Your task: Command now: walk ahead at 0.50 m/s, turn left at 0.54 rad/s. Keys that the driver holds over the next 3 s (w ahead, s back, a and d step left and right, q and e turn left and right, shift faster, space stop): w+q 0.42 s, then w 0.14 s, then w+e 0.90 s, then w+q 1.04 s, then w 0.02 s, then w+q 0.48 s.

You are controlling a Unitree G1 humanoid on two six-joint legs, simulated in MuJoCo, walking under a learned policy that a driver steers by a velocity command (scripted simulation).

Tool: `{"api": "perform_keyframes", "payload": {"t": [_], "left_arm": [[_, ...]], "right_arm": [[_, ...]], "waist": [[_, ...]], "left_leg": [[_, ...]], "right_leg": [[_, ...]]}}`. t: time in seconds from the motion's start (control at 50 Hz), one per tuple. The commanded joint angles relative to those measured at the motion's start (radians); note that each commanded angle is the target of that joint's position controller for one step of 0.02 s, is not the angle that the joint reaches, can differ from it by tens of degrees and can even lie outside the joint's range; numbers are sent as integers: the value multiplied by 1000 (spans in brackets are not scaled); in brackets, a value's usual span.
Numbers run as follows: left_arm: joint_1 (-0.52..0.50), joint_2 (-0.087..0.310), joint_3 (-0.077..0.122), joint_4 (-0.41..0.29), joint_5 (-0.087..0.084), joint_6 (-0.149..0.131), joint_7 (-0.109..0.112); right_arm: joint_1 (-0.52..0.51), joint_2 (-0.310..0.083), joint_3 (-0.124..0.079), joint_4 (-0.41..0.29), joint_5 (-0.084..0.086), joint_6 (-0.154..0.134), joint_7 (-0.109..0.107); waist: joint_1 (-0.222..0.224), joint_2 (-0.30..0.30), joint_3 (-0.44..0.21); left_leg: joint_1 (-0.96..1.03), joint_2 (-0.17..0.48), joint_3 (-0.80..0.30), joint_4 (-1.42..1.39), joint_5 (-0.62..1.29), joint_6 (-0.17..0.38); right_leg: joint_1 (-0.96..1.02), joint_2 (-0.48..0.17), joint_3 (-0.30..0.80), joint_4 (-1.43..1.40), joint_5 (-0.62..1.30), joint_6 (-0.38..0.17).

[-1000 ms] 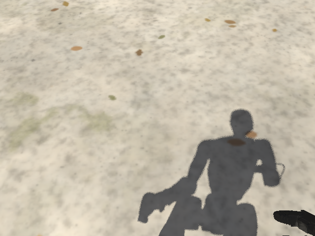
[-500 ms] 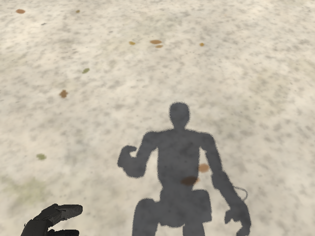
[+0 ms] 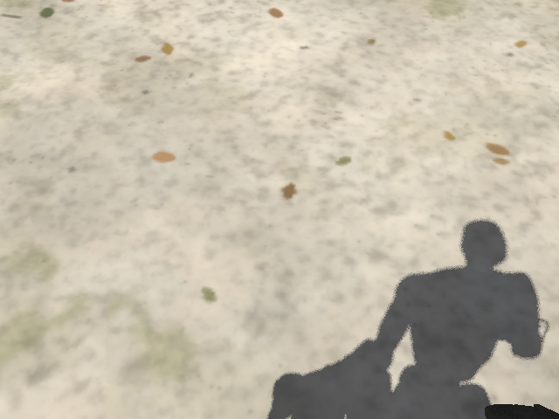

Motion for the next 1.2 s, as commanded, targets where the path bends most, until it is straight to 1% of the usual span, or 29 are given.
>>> {"api": "perform_keyframes", "payload": {"t": [0.02,0.04,0.06,0.08,0.1,0.12,0.16,0.24,0.34,0.46,0.52,0.54,0.56,0.58,0.6,0.64,0.66,0.72,0.8,0.9,0.94,0.98,1.0,1.02,1.04,1.06,1.08,1.12,1.2], "left_arm": [[-56,213,51,-61,-16,12,13],[-46,187,38,-68,-7,11,17],[27,61,-2,-120,37,-4,10],[1,63,-17,-139,25,-43,-3],[-119,143,5,-167,-18,-64,-14],[-153,133,-1,-180,-22,-78,-14],[-134,135,8,-159,19,-74,-1],[-129,97,3,-159,36,-34,0],[-319,54,-18,-206,27,-38,-9],[-374,99,-6,-226,11,-63,-37],[-224,129,16,-185,21,-76,-32],[-97,168,28,-170,36,-80,-26],[31,260,54,-138,48,-71,-25],[78,211,46,-105,14,-65,-39],[30,142,24,-113,-1,-60,-39],[-63,101,4,-127,15,-42,-37],[-80,86,-4,-130,21,-40,-34],[-70,93,-5,-124,9,-39,-27],[-28,151,15,-102,-5,-25,-6],[61,153,17,-75,-15,-1,3],[57,159,21,-76,-14,7,7],[41,114,8,-88,-6,8,7],[29,49,-15,-115,13,3,4],[143,-4,-32,-151,-13,-10,5],[124,93,-11,-132,-29,-9,10],[44,136,3,-139,-26,-4,9],[16,124,5,-139,-17,3,10],[-14,94,7,-155,-10,15,0],[-72,41,-5,-197,-5,33,-13]], "right_arm": [[142,-153,-67,-49,1,-3,-1],[315,-219,-103,-2,4,5,-17],[348,-343,-129,6,12,7,-35],[349,-319,-110,-39,6,-12,-28],[327,-243,-87,-30,-3,-28,-20],[285,-217,-78,-26,-3,-37,-20],[166,-157,-59,-49,-11,-40,-27],[157,-169,-61,-51,-12,-47,-46],[226,-187,-67,-16,-2,-36,-71],[284,-175,-66,24,3,-23,-79],[273,-142,-56,30,-4,-17,-75],[273,-97,-37,19,-14,-19,-71],[405,-45,-20,10,6,-28,-71],[419,-89,-20,16,13,-36,-74],[314,-161,-38,9,16,-40,-72],[160,-156,-36,-29,-16,-52,-68],[149,-142,-38,-33,-24,-58,-65],[154,-91,-26,-38,-29,-66,-59],[17,-47,-3,-67,-28,-78,-51],[-92,-82,-14,-91,-8,-94,-37],[-67,-107,-26,-87,-4,-101,-38],[79,-152,-51,-52,-15,-104,-51],[240,-216,-69,-35,-29,-102,-62],[303,-284,-86,-4,-33,-81,-57],[287,-199,-70,-2,-23,-78,-51],[248,-143,-53,-4,-18,-78,-51],[195,-116,-43,-5,-24,-79,-49],[136,-82,-33,9,-34,-80,-48],[127,-114,-50,44,-26,-95,-51]], "waist": [[-157,-97,-91],[-237,-55,-180],[-166,211,-247],[-172,183,-422],[-208,83,-317],[-177,53,-202],[-93,5,-107],[-60,16,-83],[-129,51,-34],[-143,82,-28],[-66,104,-78],[-8,47,-198],[-29,-216,-342],[-18,-318,-327],[-1,-199,-178],[-24,-88,-31],[-48,-96,-16],[-72,-134,-39],[-36,-116,-29],[-9,-118,-26],[-42,-132,-32],[-126,-120,-104],[-196,-1,-238],[-148,305,-342],[-161,213,-257],[-170,131,-144],[-145,78,-94],[-105,95,-28],[-89,64,-5]], "left_leg": [[255,-111,90,-44,-81,74],[543,-121,35,-79,-40,114],[886,136,-447,-129,-122,263],[1003,270,-884,-309,-281,379],[945,247,-768,-355,-265,312],[808,207,-632,-354,-196,275],[561,130,-453,-369,9,225],[396,80,-347,-418,177,234],[349,18,-292,-409,45,169],[459,80,-411,-300,-24,142],[483,45,-404,-154,150,101],[408,-6,-346,67,113,67],[79,-152,-214,416,-172,-19],[-112,-157,-215,582,-488,-38],[-187,-105,-231,646,-421,-34],[-172,-31,-146,571,-293,-32],[-126,-2,-144,503,-248,-33],[-46,4,-103,342,-224,-61],[63,-32,-75,42,-22,-98],[181,-74,-99,-131,89,-103],[265,-72,-100,-180,56,-80],[508,-27,-115,-222,15,-29],[743,153,-281,-210,-39,35],[958,356,-676,-297,-252,179],[895,348,-744,-346,-426,182],[795,303,-599,-357,-374,146],[701,257,-481,-376,-248,126],[568,200,-323,-425,-82,111],[504,194,-162,-490,94,133]], "right_leg": [[-45,-246,35,299,1045,-126],[-212,-205,23,552,917,-86],[-656,-56,36,936,138,-17],[-826,60,293,1111,-235,-11],[-923,2,356,1126,-152,-33],[-926,-38,344,1053,-62,-51],[-796,-101,346,899,50,-44],[-712,-91,321,758,150,12],[-671,-29,319,396,433,39],[-597,-2,346,232,415,-2],[-390,12,298,167,340,-70],[-168,-100,400,194,327,-130],[191,-307,797,152,162,-296],[228,-374,1076,21,-99,-345],[118,-343,992,-4,-186,-310],[-111,-255,778,-34,-9,-281],[-176,-220,723,-49,90,-272],[-237,-167,626,-77,283,-284],[-315,-129,526,-83,363,-266],[-297,-146,583,-23,294,-233],[-291,-153,620,28,269,-210],[-361,-81,587,194,296,-160],[-487,-14,501,482,151,-120],[-780,82,380,764,-199,-75],[-897,12,405,910,-184,-64],[-922,-17,403,951,-94,-61],[-890,-45,387,945,-21,-51],[-839,-89,379,890,57,-41],[-833,-108,355,788,157,-17]]}}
